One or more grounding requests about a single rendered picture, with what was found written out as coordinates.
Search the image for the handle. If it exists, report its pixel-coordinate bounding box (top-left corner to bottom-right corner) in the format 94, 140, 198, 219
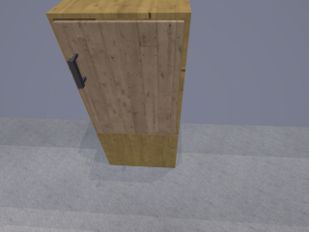
67, 53, 87, 89

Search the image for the cupboard door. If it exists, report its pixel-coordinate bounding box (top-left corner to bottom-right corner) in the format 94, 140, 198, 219
52, 20, 184, 135

